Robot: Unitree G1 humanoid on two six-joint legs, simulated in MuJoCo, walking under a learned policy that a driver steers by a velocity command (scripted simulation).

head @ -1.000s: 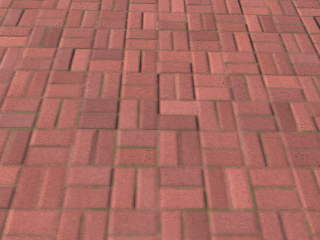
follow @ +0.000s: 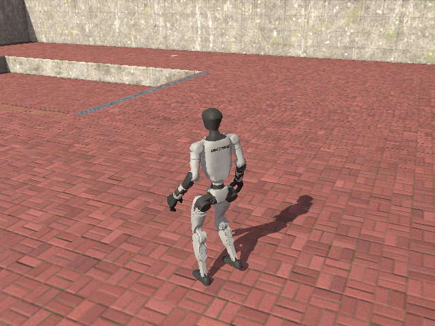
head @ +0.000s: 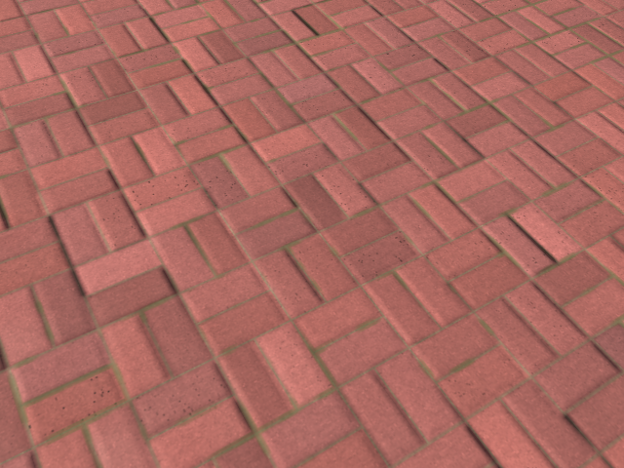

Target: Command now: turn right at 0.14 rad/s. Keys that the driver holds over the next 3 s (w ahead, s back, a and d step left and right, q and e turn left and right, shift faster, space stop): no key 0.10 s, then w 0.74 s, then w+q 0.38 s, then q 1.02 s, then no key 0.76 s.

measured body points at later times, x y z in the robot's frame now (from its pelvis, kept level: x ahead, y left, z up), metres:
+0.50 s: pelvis +0.07 +0.01 +0.00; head +0.07 +0.04 +0.44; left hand +0.17 +0.28 -0.13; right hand +0.13 -0.27 -0.11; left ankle +0.04 +0.10 -0.74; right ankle +0.01 -0.14 -0.67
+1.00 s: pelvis +0.33 -0.04 -0.01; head +0.37 -0.05 +0.44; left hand +0.50 +0.22 -0.10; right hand +0.36 -0.32 -0.14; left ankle +0.19 +0.10 -0.65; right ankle +0.40 -0.13 -0.74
